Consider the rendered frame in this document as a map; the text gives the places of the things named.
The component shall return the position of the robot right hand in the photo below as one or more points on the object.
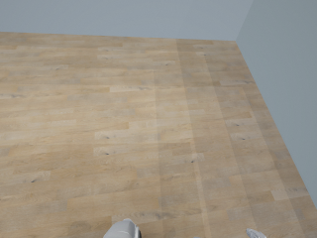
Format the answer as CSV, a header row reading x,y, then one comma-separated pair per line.
x,y
254,234

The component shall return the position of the left robot thigh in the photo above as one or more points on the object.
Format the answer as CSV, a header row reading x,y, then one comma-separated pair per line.
x,y
123,229

